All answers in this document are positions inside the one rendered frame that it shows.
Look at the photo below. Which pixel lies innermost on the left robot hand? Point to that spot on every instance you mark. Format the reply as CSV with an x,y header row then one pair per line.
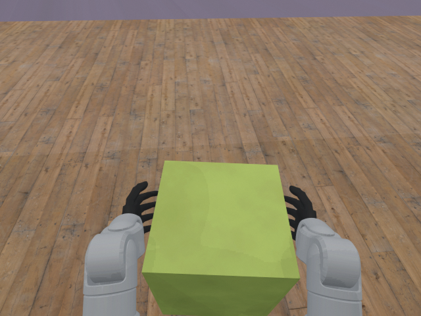
x,y
134,200

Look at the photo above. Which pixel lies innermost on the right robot hand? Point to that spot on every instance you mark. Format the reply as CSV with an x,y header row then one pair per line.
x,y
303,206

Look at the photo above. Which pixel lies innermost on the carton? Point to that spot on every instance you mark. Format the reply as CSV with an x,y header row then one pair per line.
x,y
220,242

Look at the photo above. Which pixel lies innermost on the robot right forearm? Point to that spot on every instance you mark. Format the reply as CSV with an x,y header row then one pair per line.
x,y
333,270

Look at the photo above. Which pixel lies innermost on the robot left forearm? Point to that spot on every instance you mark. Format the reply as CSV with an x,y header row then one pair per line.
x,y
110,270

